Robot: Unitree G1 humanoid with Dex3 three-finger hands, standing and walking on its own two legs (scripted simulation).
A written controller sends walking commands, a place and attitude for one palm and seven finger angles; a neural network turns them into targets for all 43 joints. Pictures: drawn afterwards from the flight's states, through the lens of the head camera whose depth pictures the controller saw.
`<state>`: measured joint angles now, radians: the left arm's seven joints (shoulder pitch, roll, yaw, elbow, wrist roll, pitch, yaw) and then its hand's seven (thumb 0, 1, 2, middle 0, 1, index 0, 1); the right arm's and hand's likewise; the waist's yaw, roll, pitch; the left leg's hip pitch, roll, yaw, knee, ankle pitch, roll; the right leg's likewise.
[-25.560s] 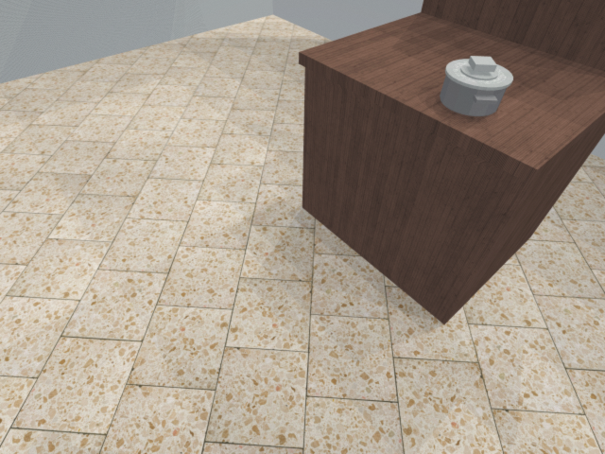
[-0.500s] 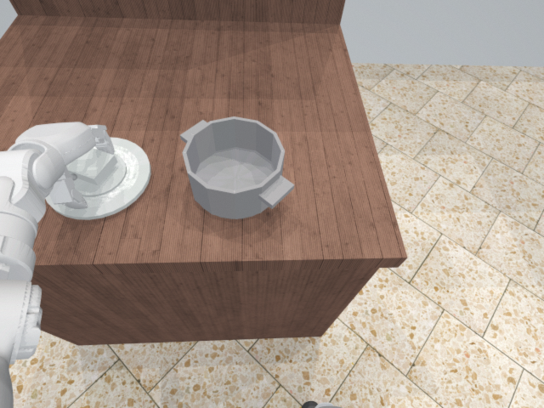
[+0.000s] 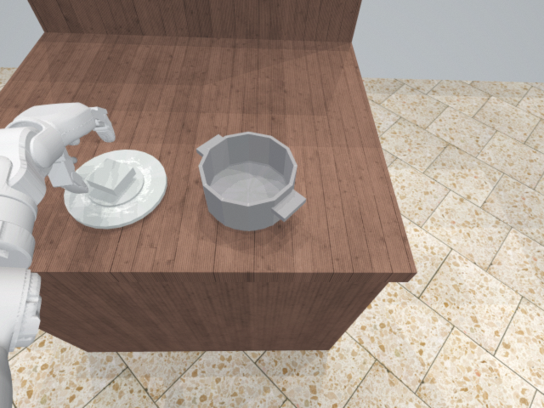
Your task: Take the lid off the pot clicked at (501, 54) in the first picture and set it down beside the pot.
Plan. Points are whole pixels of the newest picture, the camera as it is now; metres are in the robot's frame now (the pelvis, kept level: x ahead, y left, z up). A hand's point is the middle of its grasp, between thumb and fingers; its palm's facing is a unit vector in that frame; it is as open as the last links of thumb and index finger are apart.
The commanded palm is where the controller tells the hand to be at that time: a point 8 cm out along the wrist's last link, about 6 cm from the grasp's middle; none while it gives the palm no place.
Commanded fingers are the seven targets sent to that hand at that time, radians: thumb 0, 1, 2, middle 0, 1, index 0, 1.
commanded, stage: raise the empty hand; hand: left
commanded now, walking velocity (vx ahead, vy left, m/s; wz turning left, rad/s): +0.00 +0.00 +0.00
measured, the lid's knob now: (111, 176) +0.48 +0.27 +0.02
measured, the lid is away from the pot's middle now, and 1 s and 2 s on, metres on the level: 0.23 0.23 0.23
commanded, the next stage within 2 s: draw the hand back to the body in 0.68 s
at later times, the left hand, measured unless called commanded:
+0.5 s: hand (64, 123) +0.46 +0.28 +0.16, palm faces -0.31 -0.04 -0.95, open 11.0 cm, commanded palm +0.45 +0.27 +0.22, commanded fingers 0.00 -0.05 0.72 -0.38 -0.80 -0.38 -0.80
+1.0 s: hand (64, 131) +0.44 +0.27 +0.16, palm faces -0.31 -0.04 -0.95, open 11.0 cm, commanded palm +0.42 +0.27 +0.22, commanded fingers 0.00 -0.05 0.72 -0.38 -0.80 -0.38 -0.80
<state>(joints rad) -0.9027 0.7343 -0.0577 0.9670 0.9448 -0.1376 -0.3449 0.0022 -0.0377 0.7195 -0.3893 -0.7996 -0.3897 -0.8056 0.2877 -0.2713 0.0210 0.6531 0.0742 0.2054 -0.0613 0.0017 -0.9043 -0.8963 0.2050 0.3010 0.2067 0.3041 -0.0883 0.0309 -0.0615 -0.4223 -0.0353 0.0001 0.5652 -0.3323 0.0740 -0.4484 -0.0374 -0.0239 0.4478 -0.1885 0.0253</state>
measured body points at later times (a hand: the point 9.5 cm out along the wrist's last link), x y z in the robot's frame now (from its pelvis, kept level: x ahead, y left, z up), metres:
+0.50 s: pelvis +0.01 +0.01 +0.01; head +0.06 +0.01 +0.45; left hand +0.47 +0.28 +0.21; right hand +0.09 -0.25 -0.12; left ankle -0.04 +0.07 -0.73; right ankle +0.01 -0.16 -0.73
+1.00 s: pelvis +0.00 -0.01 +0.01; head +0.05 -0.01 +0.45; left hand +0.46 +0.27 +0.21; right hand +0.09 -0.27 -0.12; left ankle -0.04 +0.07 -0.73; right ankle +0.01 -0.16 -0.73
